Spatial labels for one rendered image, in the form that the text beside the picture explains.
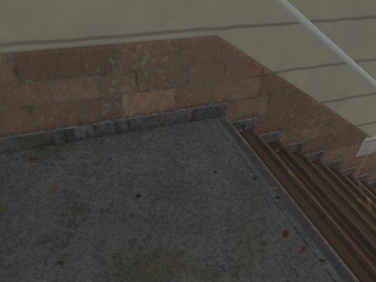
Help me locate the stairs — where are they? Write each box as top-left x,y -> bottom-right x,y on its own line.
239,129 -> 376,282

